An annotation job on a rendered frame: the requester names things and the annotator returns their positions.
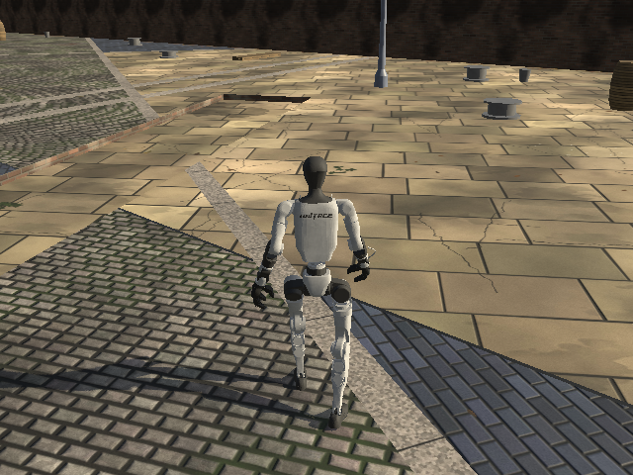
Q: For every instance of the robot left upper arm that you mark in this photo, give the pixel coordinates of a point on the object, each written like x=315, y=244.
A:
x=284, y=210

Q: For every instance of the robot right upper arm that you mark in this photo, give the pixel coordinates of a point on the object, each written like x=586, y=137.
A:
x=346, y=208

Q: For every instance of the robot left forearm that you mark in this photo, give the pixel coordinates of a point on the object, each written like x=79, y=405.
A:
x=266, y=266

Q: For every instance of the robot left hand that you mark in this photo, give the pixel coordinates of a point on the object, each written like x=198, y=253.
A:
x=257, y=295

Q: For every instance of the robot right forearm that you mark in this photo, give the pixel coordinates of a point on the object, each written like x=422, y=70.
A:
x=362, y=256

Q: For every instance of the humanoid robot torso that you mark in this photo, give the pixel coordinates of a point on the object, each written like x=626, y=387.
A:
x=316, y=227

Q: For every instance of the robot head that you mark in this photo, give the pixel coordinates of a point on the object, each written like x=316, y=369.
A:
x=315, y=169

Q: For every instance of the robot right hand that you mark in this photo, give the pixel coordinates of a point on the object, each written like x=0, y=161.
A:
x=356, y=267

